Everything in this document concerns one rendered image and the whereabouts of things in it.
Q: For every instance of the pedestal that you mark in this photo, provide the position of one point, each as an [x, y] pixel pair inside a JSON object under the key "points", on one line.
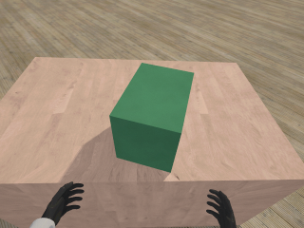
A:
{"points": [[55, 129]]}

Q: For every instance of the left robot hand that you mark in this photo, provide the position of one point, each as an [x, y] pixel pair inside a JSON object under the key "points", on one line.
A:
{"points": [[59, 203]]}

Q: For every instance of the carton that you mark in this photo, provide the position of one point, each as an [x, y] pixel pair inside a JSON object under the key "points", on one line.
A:
{"points": [[148, 119]]}

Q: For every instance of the robot left forearm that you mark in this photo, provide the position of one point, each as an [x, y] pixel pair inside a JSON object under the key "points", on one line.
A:
{"points": [[43, 223]]}

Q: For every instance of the right robot hand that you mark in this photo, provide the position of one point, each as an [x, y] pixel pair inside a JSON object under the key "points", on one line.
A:
{"points": [[225, 215]]}

